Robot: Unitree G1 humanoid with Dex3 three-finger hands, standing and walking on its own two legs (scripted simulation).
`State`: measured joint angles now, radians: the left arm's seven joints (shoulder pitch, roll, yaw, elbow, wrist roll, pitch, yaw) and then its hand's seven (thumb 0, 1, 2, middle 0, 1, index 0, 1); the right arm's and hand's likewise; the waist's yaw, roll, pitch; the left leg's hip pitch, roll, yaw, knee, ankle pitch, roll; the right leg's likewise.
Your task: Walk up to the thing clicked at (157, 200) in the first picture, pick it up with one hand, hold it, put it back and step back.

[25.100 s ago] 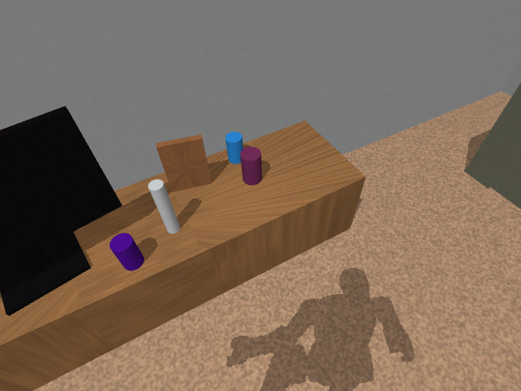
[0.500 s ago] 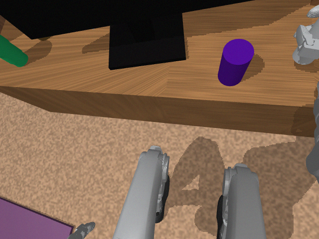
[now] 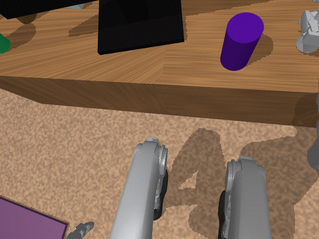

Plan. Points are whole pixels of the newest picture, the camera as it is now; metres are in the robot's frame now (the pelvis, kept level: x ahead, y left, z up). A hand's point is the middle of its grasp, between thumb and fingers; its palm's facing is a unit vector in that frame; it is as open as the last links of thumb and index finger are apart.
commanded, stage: lower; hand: right
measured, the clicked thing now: out of the picture +0.58 -0.21 +0.05
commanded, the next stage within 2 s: loosen in 0.20 s
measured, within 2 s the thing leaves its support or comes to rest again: rests again in 0.08 s
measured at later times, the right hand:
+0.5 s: hand (316, 23) +0.59 -0.20 -0.01, palm faces +0.17 +0.99 -0.03, open 6.0 cm
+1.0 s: hand out of the picture +0.59 -0.20 +0.00, palm faces +0.17 +0.99 -0.03, open 10.7 cm
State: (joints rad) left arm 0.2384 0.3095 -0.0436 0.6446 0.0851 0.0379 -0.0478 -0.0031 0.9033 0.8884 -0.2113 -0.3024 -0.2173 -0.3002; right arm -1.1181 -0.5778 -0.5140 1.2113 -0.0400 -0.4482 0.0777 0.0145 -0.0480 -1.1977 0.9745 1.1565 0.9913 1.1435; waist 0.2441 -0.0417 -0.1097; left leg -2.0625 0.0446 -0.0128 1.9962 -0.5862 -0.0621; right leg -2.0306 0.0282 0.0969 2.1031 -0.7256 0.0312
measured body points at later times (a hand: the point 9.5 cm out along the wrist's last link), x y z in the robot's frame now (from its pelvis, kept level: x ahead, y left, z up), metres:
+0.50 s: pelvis +0.00 +0.00 -0.02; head +0.24 -0.03 +0.36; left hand +0.02 +0.29 -0.13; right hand +0.57 -0.25 +0.00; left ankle +0.11 +0.15 -0.39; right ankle +0.06 -0.13 -0.39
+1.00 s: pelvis -0.01 +0.00 -0.03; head +0.23 -0.03 +0.35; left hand +0.01 +0.28 -0.13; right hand +0.57 -0.25 +0.00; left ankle +0.11 +0.15 -0.39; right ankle +0.06 -0.13 -0.39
